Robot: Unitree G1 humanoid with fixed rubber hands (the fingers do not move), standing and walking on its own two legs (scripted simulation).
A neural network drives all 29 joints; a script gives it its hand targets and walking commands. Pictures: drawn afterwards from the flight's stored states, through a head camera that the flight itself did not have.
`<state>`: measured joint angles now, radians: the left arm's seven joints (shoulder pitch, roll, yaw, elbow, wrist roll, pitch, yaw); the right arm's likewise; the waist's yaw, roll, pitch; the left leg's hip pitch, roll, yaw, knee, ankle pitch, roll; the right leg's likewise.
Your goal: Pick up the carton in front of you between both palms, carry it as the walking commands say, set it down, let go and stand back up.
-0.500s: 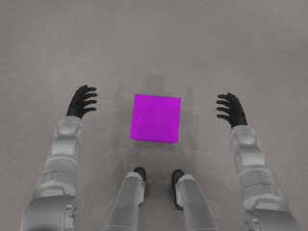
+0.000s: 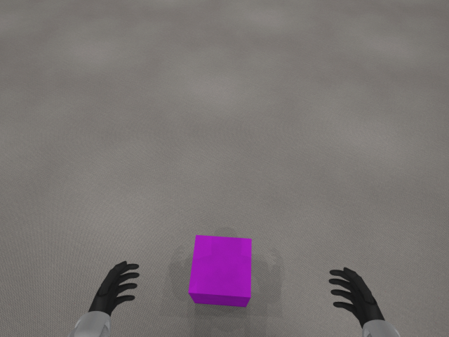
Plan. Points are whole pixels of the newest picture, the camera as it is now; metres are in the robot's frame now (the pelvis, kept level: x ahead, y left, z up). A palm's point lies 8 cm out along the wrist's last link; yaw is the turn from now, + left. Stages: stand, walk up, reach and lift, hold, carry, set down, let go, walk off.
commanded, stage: let go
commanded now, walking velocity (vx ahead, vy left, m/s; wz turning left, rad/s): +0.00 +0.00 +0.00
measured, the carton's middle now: (221, 272) +0.37 +0.03 -0.65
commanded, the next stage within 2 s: stand in 0.46 s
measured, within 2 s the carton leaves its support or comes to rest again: neither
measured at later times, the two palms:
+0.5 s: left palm (96, 325) +0.15 +0.24 -0.07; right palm (376, 325) +0.15 -0.24 -0.07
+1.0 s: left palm out of the picture +0.12 +0.30 -0.09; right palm out of the picture +0.13 -0.28 -0.09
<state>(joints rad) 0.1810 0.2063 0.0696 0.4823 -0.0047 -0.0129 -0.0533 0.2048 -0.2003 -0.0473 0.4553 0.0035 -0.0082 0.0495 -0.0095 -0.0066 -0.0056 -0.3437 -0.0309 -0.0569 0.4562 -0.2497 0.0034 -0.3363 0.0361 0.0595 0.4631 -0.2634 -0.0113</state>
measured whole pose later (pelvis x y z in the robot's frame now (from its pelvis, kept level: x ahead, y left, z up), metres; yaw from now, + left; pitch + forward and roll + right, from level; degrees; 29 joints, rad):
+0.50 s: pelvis -0.01 +0.00 +0.00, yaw +0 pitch -5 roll +0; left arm 0.22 0.23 0.04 0.48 0.02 0.11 -0.04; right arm 0.20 -0.22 -0.03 0.46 -0.03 0.15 0.02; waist 0.00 0.00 0.08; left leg -0.11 -0.02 -0.05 0.48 -0.29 0.00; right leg -0.10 0.04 0.05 0.48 -0.29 -0.02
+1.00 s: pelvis +0.01 +0.01 +0.00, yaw +0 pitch -1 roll +0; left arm 0.20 0.34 0.03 0.78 0.03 0.00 0.02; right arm 0.16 -0.33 -0.03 0.82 -0.04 0.00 -0.03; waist 0.00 -0.01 0.00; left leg -0.16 -0.03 -0.04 0.47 -0.29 0.01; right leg -0.15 0.03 0.05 0.46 -0.30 0.00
